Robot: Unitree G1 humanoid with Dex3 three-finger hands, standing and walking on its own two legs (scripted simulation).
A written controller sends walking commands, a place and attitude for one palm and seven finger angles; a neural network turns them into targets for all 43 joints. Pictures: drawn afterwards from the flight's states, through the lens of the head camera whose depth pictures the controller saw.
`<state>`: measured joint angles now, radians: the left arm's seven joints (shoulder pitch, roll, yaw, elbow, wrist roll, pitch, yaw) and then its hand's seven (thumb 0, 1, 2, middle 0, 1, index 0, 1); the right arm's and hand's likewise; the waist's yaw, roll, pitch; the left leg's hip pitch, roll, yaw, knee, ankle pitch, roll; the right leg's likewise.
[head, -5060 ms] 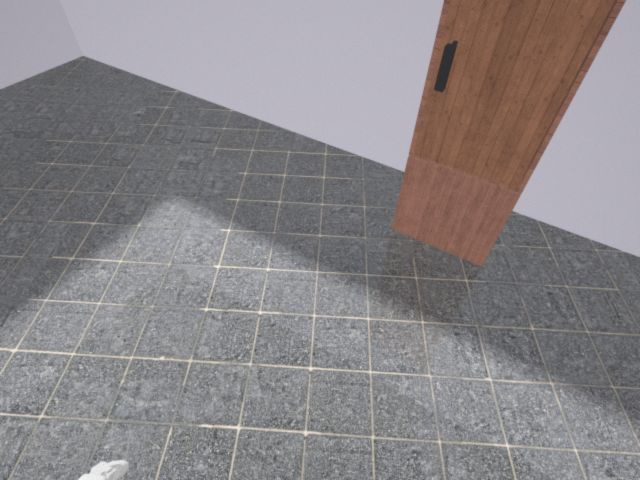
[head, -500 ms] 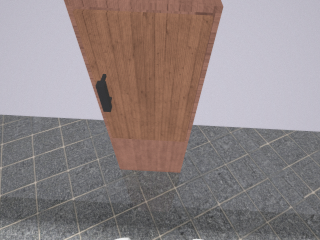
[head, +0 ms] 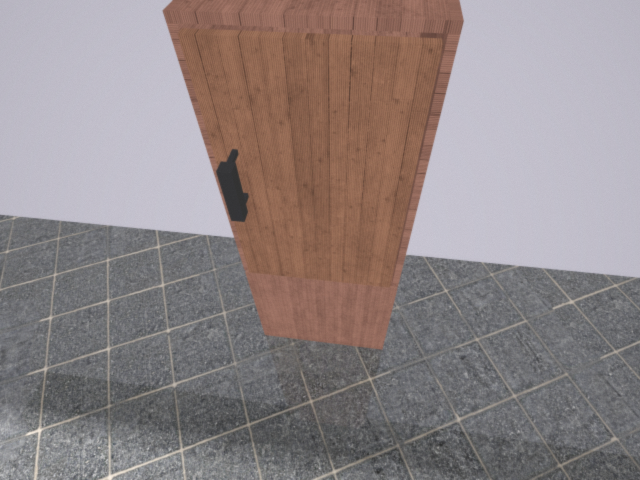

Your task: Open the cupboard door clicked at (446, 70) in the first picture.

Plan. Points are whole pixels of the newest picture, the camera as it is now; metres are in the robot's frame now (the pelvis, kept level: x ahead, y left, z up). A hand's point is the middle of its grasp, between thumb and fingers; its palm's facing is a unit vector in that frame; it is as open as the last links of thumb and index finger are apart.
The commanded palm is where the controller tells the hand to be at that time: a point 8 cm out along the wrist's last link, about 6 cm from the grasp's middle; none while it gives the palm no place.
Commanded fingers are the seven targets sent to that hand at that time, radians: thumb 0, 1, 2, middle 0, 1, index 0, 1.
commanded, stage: come to a stop and stand still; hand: left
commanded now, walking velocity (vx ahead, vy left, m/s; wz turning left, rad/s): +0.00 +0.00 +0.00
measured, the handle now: (236, 185) +0.58 +0.22 -0.02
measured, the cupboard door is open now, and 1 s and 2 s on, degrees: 0 0 0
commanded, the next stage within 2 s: look again from close up in 0.42 s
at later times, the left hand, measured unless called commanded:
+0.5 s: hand out of the picture +0.03 +0.22 -0.18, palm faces +0.01 -0.98 -0.20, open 7.3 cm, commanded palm none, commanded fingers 0.00 0.90 0.90 -0.20 -0.30 -0.20 -0.30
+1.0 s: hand out of the picture -0.02 +0.22 -0.18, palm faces -0.01 -0.98 -0.20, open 7.3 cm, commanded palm none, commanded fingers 0.00 0.90 0.90 -0.20 -0.30 -0.20 -0.30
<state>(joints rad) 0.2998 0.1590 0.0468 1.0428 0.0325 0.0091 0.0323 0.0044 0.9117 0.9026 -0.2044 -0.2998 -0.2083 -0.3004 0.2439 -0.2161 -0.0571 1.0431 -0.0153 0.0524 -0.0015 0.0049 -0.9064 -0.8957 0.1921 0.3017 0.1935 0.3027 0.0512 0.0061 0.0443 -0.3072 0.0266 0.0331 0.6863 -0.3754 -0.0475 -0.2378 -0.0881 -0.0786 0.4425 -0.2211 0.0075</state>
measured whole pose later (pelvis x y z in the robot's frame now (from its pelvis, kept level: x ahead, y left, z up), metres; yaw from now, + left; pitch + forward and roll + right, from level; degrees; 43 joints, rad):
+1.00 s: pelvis -0.03 +0.05 -0.01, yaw -2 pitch -2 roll +0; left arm 0.30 0.15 -0.01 1.09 0.01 0.00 0.03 0.00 0.91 0.90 -0.20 -0.30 -0.20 -0.30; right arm 0.33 -0.14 0.01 1.07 -0.02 -0.01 -0.01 0.01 -0.91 -0.90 0.20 0.30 0.20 0.30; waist -0.01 0.01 0.01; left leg -0.20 0.00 0.09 0.48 -0.25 0.03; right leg -0.23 -0.05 -0.05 0.49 -0.23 0.01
